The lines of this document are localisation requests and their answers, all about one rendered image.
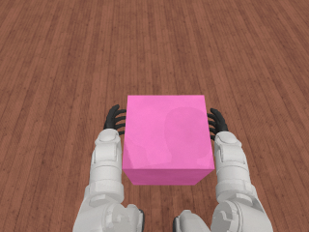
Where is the right robot hand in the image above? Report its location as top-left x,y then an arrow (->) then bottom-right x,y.
207,108 -> 229,141

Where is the left robot forearm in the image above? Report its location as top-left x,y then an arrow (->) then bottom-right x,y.
72,129 -> 125,229

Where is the carton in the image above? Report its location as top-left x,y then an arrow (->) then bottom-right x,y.
122,95 -> 215,186

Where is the left robot shin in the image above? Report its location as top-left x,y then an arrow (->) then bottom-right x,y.
127,204 -> 139,211

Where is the left robot upper arm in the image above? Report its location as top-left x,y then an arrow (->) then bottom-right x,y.
72,202 -> 132,232

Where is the right robot upper arm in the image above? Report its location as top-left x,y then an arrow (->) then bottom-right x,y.
211,199 -> 273,232

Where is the right robot forearm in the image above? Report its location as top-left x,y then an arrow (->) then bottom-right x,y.
214,131 -> 266,214

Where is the left robot hand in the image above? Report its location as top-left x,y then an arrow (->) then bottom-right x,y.
103,104 -> 126,135

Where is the right robot thigh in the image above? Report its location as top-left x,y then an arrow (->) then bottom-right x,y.
175,213 -> 211,232

